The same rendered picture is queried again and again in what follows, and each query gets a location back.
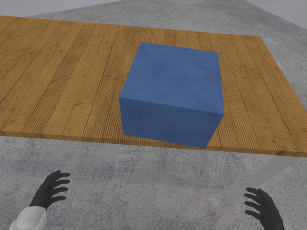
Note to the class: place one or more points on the robot left hand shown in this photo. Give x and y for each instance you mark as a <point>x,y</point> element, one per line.
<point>43,196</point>

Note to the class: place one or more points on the robot right hand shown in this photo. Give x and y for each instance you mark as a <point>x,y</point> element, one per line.
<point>269,215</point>

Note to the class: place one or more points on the table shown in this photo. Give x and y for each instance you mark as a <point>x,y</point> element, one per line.
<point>62,80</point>

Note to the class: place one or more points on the left robot forearm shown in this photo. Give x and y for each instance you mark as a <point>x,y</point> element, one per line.
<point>31,218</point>

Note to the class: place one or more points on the carton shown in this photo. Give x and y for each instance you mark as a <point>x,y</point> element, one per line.
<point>172,94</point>

